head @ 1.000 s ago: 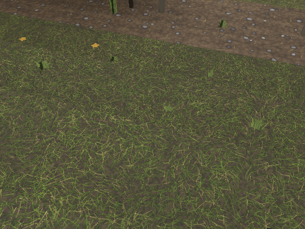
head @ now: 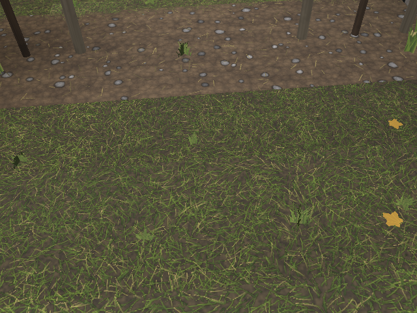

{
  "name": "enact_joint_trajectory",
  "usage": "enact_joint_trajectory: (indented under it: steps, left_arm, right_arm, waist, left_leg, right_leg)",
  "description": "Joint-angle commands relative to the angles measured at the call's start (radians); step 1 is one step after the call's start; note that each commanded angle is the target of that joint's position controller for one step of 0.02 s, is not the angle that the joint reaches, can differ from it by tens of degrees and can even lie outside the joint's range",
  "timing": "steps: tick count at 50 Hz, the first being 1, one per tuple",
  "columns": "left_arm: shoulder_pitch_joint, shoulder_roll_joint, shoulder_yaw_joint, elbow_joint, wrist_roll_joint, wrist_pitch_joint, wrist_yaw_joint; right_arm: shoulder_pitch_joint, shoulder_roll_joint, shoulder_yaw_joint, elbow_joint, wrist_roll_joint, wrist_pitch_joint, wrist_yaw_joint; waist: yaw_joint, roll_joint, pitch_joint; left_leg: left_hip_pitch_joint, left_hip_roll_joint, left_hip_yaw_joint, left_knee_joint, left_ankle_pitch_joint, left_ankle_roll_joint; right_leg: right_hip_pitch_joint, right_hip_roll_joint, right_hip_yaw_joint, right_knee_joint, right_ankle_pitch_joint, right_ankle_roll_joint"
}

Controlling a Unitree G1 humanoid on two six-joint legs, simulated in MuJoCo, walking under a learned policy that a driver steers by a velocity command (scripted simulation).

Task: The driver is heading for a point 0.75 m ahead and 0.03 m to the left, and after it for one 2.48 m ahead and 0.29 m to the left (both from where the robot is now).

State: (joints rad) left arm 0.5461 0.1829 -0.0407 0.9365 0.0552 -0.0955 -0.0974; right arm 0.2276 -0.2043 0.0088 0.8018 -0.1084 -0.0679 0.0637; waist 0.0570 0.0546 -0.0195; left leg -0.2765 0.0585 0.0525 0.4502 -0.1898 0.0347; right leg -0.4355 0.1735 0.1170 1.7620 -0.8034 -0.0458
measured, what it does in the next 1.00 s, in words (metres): goes down: right foot, then left foot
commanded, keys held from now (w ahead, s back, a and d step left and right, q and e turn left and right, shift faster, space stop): w+e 0.14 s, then w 0.18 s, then w+q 0.66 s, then q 0.02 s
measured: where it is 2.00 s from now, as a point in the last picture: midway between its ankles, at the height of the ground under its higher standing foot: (235, 272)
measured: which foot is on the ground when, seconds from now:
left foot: down 0.00-0.38, up 0.40-0.84, down 0.86-1.00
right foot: up 0.00-0.36, down 0.38-0.88, up 0.90-1.00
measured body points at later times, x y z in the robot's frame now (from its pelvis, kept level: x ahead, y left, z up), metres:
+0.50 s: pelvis +0.27 -0.07 -0.01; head +0.28 -0.07 +0.44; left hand +0.46 +0.15 -0.12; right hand +0.21 -0.30 -0.16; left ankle +0.16 +0.10 -0.66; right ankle +0.32 -0.17 -0.74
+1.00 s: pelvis +0.52 -0.04 -0.04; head +0.52 -0.04 +0.41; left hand +0.61 +0.21 -0.16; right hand +0.57 -0.29 -0.18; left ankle +0.49 +0.05 -0.74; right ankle +0.47 -0.18 -0.65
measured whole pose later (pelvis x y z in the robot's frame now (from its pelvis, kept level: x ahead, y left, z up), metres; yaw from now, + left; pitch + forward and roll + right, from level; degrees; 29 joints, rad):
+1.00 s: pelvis +0.52 -0.04 -0.04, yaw +8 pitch -2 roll +1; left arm 0.22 0.22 0.04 0.89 0.06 -0.11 -0.04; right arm 0.38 -0.22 -0.07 0.95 -0.06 -0.16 0.05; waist -0.05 -0.01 0.01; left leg -0.31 -0.08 -0.02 0.82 -0.47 0.09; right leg -0.47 -0.01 0.05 1.37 -0.56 0.01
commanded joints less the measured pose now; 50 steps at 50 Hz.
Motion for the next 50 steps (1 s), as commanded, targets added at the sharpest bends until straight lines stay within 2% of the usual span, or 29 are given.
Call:
enact_joint_trajectory:
  steps: [1,2,3,4,6,9,11,16,18,19,20,21,22,23,24,25,27,32,34,35,39,41,43,44,45,46,47,48,50]
  left_arm:
    - [-0.077,0.071,0.021,-0.156,-0.001,0.016,0.005]
    - [-0.239,0.051,0.015,-0.18,0.018,0.001,0.041]
    - [-0.238,0.015,0.007,-0.156,0.026,0.011,0.04]
    - [-0.224,0.042,0.021,-0.12,0.026,0.015,0.023]
    - [-0.269,-0.003,0.013,-0.117,0.026,0.042,-0.006]
    - [-0.373,0.012,0.011,-0.163,0.001,0.045,-0.008]
    - [-0.419,0.04,0.019,-0.179,-0.001,0.049,0.003]
    - [-0.565,0.104,0.057,-0.221,0.01,0.045,0.026]
    - [-0.55,0.135,0.083,-0.225,-0.01,0.03,0.039]
    - [-0.411,0.195,0.113,-0.179,-0.021,0.016,0.051]
    - [-0.164,0.23,0.121,-0.104,-0.027,0.01,0.057]
    - [0.097,0.259,0.126,-0.044,-0.01,0.022,0.076]
    - [0.141,0.25,0.142,0.006,0.026,0.009,0.091]
    - [-0.018,0.25,0.148,0.0,0.004,-0.008,0.097]
    - [-0.137,0.17,0.127,-0.016,-0.018,-0.007,0.102]
    - [-0.19,0.085,0.1,-0.021,-0.023,-0.005,0.104]
    - [-0.233,-0.003,0.072,-0.024,-0.003,-0.005,0.096]
    - [-0.198,0.038,0.077,0.011,0.043,-0.026,0.09]
    - [-0.176,0.06,0.078,0.029,0.052,-0.017,0.07]
    - [-0.161,0.086,0.084,0.041,0.084,-0.009,0.065]
    - [-0.143,0.104,0.078,0.057,0.06,-0.025,0.078]
    - [-0.156,0.142,0.089,0.038,0.05,-0.026,0.091]
    - [-0.223,0.231,0.119,0.011,0.055,-0.018,0.073]
    - [-0.132,0.162,0.111,0.023,0.032,-0.02,0.059]
    - [-0.111,0.083,0.096,-0.003,0.038,-0.032,0.04]
    - [-0.289,0.039,0.075,-0.103,-0.004,-0.054,0.017]
    - [-0.484,0.06,0.082,-0.184,-0.037,-0.057,0.025]
    - [-0.495,0.115,0.097,-0.193,-0.028,-0.047,0.047]
    - [-0.401,0.056,0.075,-0.182,0.02,-0.022,0.076]
  right_arm:
    - [0.274,-0.231,-0.085,0.027,-0.009,0.014,-0.016]
    - [0.169,-0.006,-0.009,0.006,-0.002,-0.018,-0.035]
    - [0.124,0.04,0.014,0.016,0.007,-0.027,-0.037]
    - [0.078,0.076,0.024,0.008,0.025,-0.041,-0.048]
    - [0.174,0.006,0.012,0.089,0.047,-0.059,-0.062]
    - [0.202,-0.135,-0.032,0.133,0.046,-0.072,-0.051]
    - [0.197,-0.137,-0.037,0.149,0.03,-0.07,-0.034]
    - [0.293,-0.133,-0.055,0.207,0.04,-0.045,-0.03]
    - [0.291,-0.176,-0.073,0.216,0.04,-0.028,-0.023]
    - [0.265,-0.184,-0.081,0.202,0.028,-0.031,-0.016]
    - [0.362,-0.077,-0.044,0.202,0.015,-0.043,0.002]
    - [0.311,-0.04,-0.022,0.183,0.024,-0.047,0.04]
    - [0.076,-0.084,-0.05,0.127,0.065,-0.043,0.054]
    - [0.028,-0.099,-0.06,0.121,0.069,-0.048,0.034]
    - [0.08,-0.113,-0.07,0.134,0.044,-0.045,0.01]
    - [0.128,-0.057,-0.06,0.144,0.029,-0.044,-0.005]
    - [0.162,0.044,-0.043,0.153,0.026,-0.033,-0.01]
    - [-0.001,0.0,-0.047,0.091,0.058,-0.036,0.023]
    - [-0.04,0.01,-0.042,0.065,0.055,-0.029,0.036]
    - [0.083,0.015,-0.037,0.099,0.044,-0.031,0.052]
    - [-0.015,-0.07,-0.065,0.018,0.026,-0.043,0.031]
    - [-0.021,-0.078,-0.071,-0.012,0.032,-0.047,0.011]
    - [0.282,-0.143,-0.117,0.089,0.049,-0.075,-0.005]
    - [0.221,-0.229,-0.146,0.057,0.05,-0.091,-0.041]
    - [0.328,-0.238,-0.136,0.065,0.029,-0.079,-0.065]
    - [0.497,-0.229,-0.135,0.15,0.019,-0.095,-0.053]
    - [0.47,-0.173,-0.129,0.177,0.04,-0.117,-0.036]
    - [0.363,-0.092,-0.102,0.171,0.061,-0.119,-0.021]
    - [0.18,-0.043,-0.069,0.14,0.049,-0.086,-0.004]
  waist:
    - [-0.167,0.036,-0.091]
    - [-0.131,-0.134,0.012]
    - [-0.06,-0.073,0.095]
    - [-0.04,-0.058,0.144]
    - [-0.044,0.045,0.108]
    - [-0.056,-0.041,0.105]
    - [-0.059,-0.033,0.11]
    - [-0.097,0.016,0.132]
    - [-0.048,0.037,0.082]
    - [0.002,0.026,0.0]
    - [0.043,-0.114,-0.244]
    - [0.143,-0.207,-0.397]
    - [0.197,-0.107,-0.151]
    - [0.117,-0.119,0.039]
    - [0.042,-0.146,0.026]
    - [-0.006,-0.145,0.034]
    - [-0.066,-0.106,0.064]
    - [-0.051,-0.09,0.089]
    - [-0.053,-0.106,0.082]
    - [-0.082,-0.106,0.084]
    - [-0.065,-0.081,0.13]
    - [-0.082,-0.1,0.113]
    - [-0.203,-0.066,0.037]
    - [-0.134,0.049,-0.018]
    - [-0.161,0.192,-0.165]
    - [-0.251,0.093,-0.146]
    - [-0.276,0.07,0.088]
    - [-0.21,-0.007,0.101]
    - [-0.072,-0.058,0.118]
  left_leg:
    - [0.694,0.464,-0.494,0.028,0.344,0.363]
    - [0.463,0.391,-0.385,-0.111,0.116,0.268]
    - [0.204,0.345,-0.282,-0.195,0.176,0.265]
    - [-0.049,0.269,-0.15,-0.278,0.248,0.268]
    - [-0.037,0.252,-0.096,-0.318,0.245,0.254]
    - [0.098,0.269,-0.034,-0.304,0.506,0.234]
    - [0.185,0.256,0.023,-0.289,0.515,0.213]
    - [0.372,0.24,0.082,-0.225,0.525,0.173]
    - [0.285,0.212,0.12,-0.103,0.773,0.147]
    - [0.118,0.157,0.164,0.074,0.811,0.102]
    - [-0.228,0.071,0.17,0.383,0.523,0.027]
    - [-0.385,-0.057,0.078,0.622,-0.363,0.003]
    - [-0.538,-0.03,-0.076,0.737,-0.386,0.05]
    - [-0.531,0.037,-0.091,0.754,-0.285,0.068]
    - [-0.404,0.072,-0.093,0.73,-0.262,0.087]
    - [-0.327,0.09,-0.109,0.709,-0.23,0.099]
    - [-0.229,0.09,-0.128,0.68,-0.143,0.1]
    - [-0.28,0.087,-0.106,0.386,0.185,0.036]
    - [-0.167,0.055,-0.07,0.4,0.251,0.014]
    - [-0.081,0.043,-0.082,0.578,0.334,0.013]
    - [-0.26,0.043,-0.092,0.563,0.088,0.039]
    - [-0.167,0.0,-0.019,0.487,-0.06,0.045]
    - [0.238,-0.129,0.091,0.406,0.012,0.053]
    - [0.375,-0.107,-0.05,0.233,0.257,0.157]
    - [0.62,0.109,-0.481,0.113,0.518,0.426]
    - [0.677,0.205,-0.717,0.008,0.543,0.469]
    - [0.489,0.243,-0.762,0.003,0.301,0.42]
    - [0.35,0.237,-0.724,0.07,0.243,0.409]
    - [-0.004,0.208,-0.617,0.087,0.291,0.391]
  right_leg:
    - [-0.929,-0.116,0.018,0.381,0.233,0.045]
    - [-0.85,-0.227,0.11,-0.082,0.557,0.013]
    - [-0.649,-0.317,0.086,-0.31,0.696,-0.023]
    - [-0.401,-0.34,0.024,-0.593,0.823,-0.029]
    - [-0.286,-0.33,-0.045,-0.748,0.847,-0.033]
    - [-0.224,-0.288,-0.083,-1.013,0.84,-0.036]
    - [-0.212,-0.271,-0.069,-1.067,0.883,-0.042]
    - [-0.156,-0.197,-0.141,-1.157,0.718,-0.05]
    - [0.116,-0.136,-0.195,-1.198,0.756,-0.081]
    - [0.397,-0.124,-0.178,-1.125,0.854,-0.122]
    - [0.921,-0.315,0.054,-1.09,0.98,-0.282]
    - [1.096,-0.564,0.456,-1.348,0.87,-0.403]
    - [0.934,-0.523,0.439,-1.463,0.639,-0.292]
    - [0.653,-0.503,0.3,-1.505,0.567,-0.233]
    - [0.503,-0.471,0.21,-1.543,0.578,-0.219]
    - [0.396,-0.461,0.132,-1.569,0.644,-0.214]
    - [0.245,-0.459,0.041,-1.645,0.71,-0.199]
    - [0.254,-0.411,-0.209,-1.674,0.92,-0.161]
    - [0.153,-0.385,-0.277,-1.644,0.938,-0.154]
    - [0.092,-0.403,-0.281,-1.59,0.927,-0.157]
    - [0.328,-0.467,-0.245,-1.457,0.957,-0.149]
    - [0.372,-0.468,-0.293,-1.339,1.199,-0.12]
    - [0.178,-0.385,-0.372,-0.958,1.297,-0.093]
    - [0.039,-0.313,-0.348,-0.743,1.048,-0.053]
    - [-0.205,-0.135,-0.301,-0.31,0.209,0.051]
    - [-0.446,-0.104,-0.086,-0.225,0.122,0.04]
    - [-0.613,-0.175,0.02,-0.261,0.144,0.054]
    - [-0.569,-0.214,0.037,-0.298,0.188,0.059]
    - [-0.394,-0.248,0.017,-0.416,0.265,0.054]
